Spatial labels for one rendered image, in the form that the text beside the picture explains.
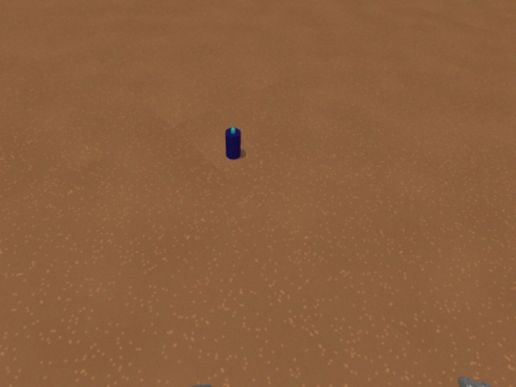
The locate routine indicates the bottle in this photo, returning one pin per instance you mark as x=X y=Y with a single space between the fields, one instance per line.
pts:
x=233 y=136

